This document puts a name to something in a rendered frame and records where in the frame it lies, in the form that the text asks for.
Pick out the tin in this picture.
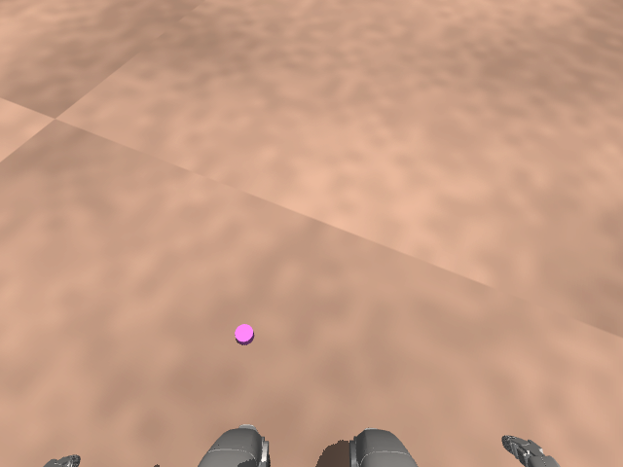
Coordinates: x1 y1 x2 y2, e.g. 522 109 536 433
235 324 254 345

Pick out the right robot hand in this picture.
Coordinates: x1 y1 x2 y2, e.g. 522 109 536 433
501 435 561 467

